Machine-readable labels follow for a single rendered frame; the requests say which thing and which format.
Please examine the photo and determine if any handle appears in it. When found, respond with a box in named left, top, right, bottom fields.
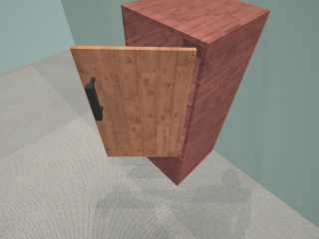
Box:
left=85, top=77, right=104, bottom=120

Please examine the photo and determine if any cupboard door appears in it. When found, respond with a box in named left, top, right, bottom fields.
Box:
left=70, top=46, right=197, bottom=157

